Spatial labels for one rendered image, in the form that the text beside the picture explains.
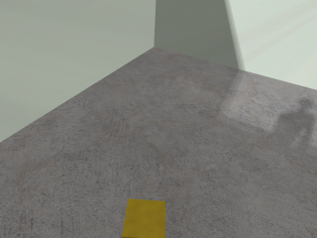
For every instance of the carton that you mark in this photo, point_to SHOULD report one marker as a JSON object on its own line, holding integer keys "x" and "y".
{"x": 144, "y": 219}

